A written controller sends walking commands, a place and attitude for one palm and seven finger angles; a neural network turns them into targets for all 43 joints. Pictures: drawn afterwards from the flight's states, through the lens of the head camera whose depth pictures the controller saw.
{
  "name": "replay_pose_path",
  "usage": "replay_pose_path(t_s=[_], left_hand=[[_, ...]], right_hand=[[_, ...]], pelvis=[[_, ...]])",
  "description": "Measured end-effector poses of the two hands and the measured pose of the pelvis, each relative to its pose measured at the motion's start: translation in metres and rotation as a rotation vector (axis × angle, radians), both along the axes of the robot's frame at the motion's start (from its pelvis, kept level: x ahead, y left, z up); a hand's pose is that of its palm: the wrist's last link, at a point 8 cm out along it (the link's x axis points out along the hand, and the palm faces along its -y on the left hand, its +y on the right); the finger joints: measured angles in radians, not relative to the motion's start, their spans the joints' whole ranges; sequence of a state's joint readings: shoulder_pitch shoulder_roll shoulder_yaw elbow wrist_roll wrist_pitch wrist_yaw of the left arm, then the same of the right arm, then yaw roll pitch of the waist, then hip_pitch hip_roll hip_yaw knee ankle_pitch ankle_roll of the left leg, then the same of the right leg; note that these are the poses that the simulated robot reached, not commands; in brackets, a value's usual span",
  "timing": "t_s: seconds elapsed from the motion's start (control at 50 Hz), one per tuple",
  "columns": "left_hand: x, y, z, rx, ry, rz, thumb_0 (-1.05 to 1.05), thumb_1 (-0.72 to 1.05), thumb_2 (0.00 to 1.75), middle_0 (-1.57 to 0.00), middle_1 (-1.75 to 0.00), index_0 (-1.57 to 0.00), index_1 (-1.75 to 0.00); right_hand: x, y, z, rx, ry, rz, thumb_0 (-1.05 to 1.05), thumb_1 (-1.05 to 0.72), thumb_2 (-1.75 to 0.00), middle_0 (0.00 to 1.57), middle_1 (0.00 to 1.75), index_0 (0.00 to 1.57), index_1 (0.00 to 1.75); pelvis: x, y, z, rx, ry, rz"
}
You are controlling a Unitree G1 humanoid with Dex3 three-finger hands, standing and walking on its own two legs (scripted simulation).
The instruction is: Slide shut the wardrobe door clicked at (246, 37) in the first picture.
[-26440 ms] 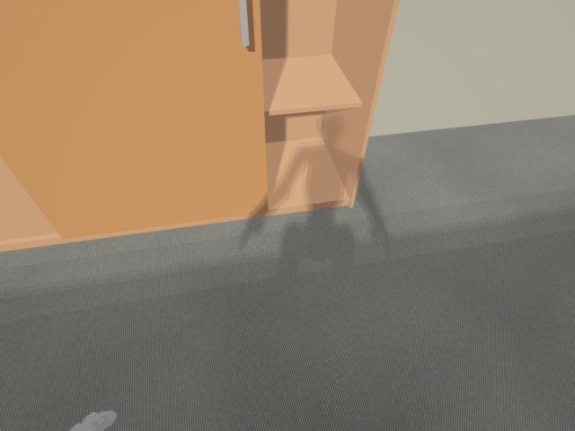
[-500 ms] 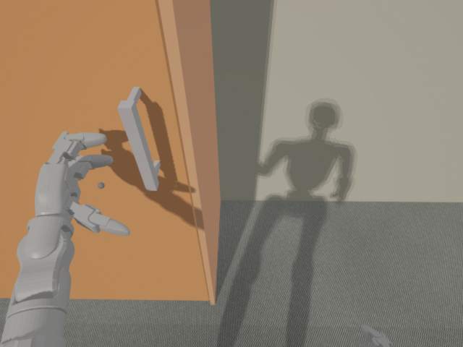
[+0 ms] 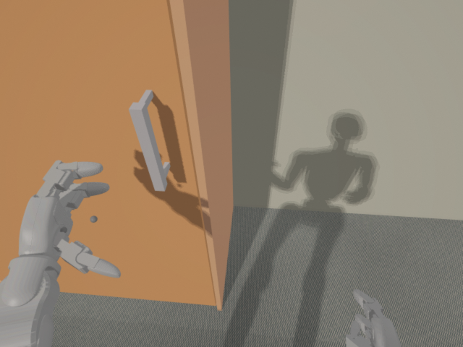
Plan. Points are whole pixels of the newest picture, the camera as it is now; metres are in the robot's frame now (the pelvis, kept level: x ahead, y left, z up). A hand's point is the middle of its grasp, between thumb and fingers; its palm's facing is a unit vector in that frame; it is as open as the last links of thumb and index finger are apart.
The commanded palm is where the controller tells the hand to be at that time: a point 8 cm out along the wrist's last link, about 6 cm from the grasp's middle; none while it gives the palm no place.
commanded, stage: draw the hand back to the body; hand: left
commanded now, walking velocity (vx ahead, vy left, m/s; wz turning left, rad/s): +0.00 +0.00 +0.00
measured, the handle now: (154, 144) +0.40 +0.19 +0.16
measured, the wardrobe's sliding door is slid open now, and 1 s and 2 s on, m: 0.00 0.00 0.00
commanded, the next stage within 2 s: step back with the hand held close in 1.62 s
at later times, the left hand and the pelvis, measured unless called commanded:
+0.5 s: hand (78, 233) +0.22 +0.24 +0.15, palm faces +0.15 -0.99 -0.04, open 14.7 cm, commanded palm +0.18 +0.29 +0.17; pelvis +0.00 +0.00 +0.01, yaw +0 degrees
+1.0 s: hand (51, 228) +0.21 +0.27 +0.17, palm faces +0.45 -0.83 -0.34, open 11.2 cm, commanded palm +0.16 +0.31 +0.18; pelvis +0.00 +0.02 +0.01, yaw -2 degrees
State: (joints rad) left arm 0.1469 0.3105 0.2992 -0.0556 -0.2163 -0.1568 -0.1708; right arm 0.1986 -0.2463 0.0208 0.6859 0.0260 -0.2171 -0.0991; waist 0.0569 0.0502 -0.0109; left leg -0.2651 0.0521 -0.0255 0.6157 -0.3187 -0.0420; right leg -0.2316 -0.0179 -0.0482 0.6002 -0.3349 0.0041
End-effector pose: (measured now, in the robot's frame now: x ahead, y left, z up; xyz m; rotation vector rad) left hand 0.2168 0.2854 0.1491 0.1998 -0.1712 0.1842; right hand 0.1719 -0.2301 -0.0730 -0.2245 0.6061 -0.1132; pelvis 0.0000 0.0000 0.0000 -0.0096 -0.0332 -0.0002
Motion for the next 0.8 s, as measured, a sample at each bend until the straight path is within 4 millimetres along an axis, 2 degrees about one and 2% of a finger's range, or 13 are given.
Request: replay_pose_path(t_s=[0.06,0.16,0.26,0.34,0.52,0.56,0.66,0.8], left_hand=[[-0.004,-0.002,0.001,0.003,-0.008,-0.003,-0.01,-0.55,0.20,-0.26,-1.15,-0.26,-1.15],[0.000,0.003,-0.002,-0.155,0.094,-0.058,-0.01,-0.55,0.20,-0.26,-1.15,-0.26,-1.15],[0.000,0.004,0.008,-0.145,0.152,-0.078,-0.01,-0.55,0.20,-0.25,-1.15,-0.26,-1.15],[-0.007,0.005,0.012,-0.164,0.134,-0.073,-0.01,-0.55,0.20,-0.25,-1.15,-0.25,-1.15],[-0.028,0.008,0.003,-0.169,0.153,-0.031,-0.01,-0.54,0.21,-0.25,-1.15,-0.25,-1.14],[-0.031,0.009,0.005,-0.162,0.145,-0.029,-0.01,-0.52,0.22,-0.25,-1.13,-0.25,-1.13],[-0.039,0.018,0.019,0.021,0.075,0.185,-0.01,-0.42,0.27,-0.25,-1.07,-0.25,-1.07],[-0.050,0.021,0.017,0.110,0.053,0.286,-0.01,-0.20,0.37,-0.24,-0.95,-0.24,-0.94]], right_hand=[[0.001,-0.001,-0.002,-0.006,0.006,0.008,0.01,-0.90,-0.90,0.20,0.30,0.21,0.30],[0.003,-0.003,0.000,-0.003,0.002,-0.021,0.01,-0.90,-0.90,0.20,0.30,0.21,0.30],[0.011,-0.001,0.011,0.011,-0.069,-0.031,0.02,-0.90,-0.90,0.20,0.30,0.21,0.30],[0.016,0.000,0.018,0.022,-0.111,-0.026,0.01,-0.90,-0.90,0.20,0.30,0.21,0.30],[0.015,0.005,0.025,0.003,-0.117,0.005,0.01,-0.90,-0.90,0.20,0.30,0.21,0.30],[0.014,0.007,0.025,-0.001,-0.113,0.009,0.01,-0.90,-0.90,0.20,0.30,0.21,0.30],[0.007,0.014,0.023,-0.007,-0.095,0.032,0.01,-0.90,-0.90,0.20,0.30,0.21,0.30],[-0.012,0.020,0.009,-0.001,0.010,0.025,0.01,-0.90,-0.90,0.20,0.30,0.21,0.30]], pelvis=[[-0.001,-0.002,0.000,0.000,-0.001,0.006],[0.001,-0.004,0.003,-0.002,-0.021,0.013],[0.003,-0.002,0.005,-0.002,-0.029,0.008],[0.004,-0.001,0.006,-0.001,-0.029,0.003],[0.000,0.001,0.007,-0.005,-0.045,0.006],[-0.002,0.002,0.007,-0.006,-0.049,0.008],[-0.006,0.004,0.009,-0.010,-0.052,0.002],[-0.005,0.010,0.013,-0.005,-0.053,-0.014]])
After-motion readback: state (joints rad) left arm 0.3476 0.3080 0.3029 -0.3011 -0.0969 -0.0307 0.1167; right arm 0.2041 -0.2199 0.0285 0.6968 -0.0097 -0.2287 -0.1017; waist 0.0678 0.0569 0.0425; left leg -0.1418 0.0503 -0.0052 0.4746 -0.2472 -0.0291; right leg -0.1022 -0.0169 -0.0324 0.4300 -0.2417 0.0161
